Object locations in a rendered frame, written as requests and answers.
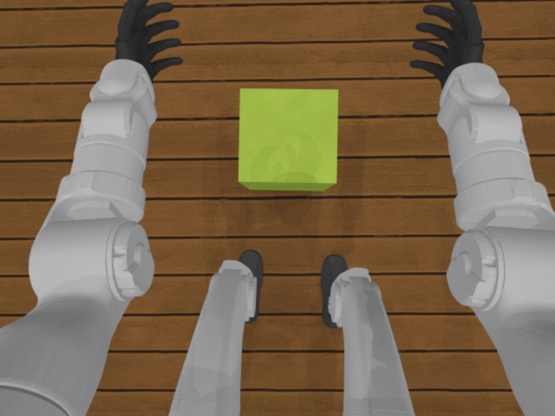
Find right robot hand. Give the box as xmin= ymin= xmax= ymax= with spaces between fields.
xmin=409 ymin=0 xmax=485 ymax=89

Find right robot upper arm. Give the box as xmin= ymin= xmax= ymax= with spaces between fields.
xmin=447 ymin=225 xmax=555 ymax=416

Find carton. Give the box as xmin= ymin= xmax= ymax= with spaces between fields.
xmin=238 ymin=88 xmax=338 ymax=191

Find right robot shin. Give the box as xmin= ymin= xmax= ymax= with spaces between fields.
xmin=328 ymin=268 xmax=382 ymax=315

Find left robot upper arm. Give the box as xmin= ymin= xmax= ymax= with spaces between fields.
xmin=0 ymin=218 xmax=154 ymax=416

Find left robot foot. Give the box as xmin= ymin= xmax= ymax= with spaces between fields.
xmin=238 ymin=250 xmax=264 ymax=323

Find left robot hand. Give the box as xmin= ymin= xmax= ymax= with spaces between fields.
xmin=114 ymin=0 xmax=183 ymax=84

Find robot left forearm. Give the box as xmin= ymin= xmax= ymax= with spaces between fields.
xmin=29 ymin=59 xmax=157 ymax=293

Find robot right forearm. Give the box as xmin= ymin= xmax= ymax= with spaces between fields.
xmin=437 ymin=62 xmax=555 ymax=231

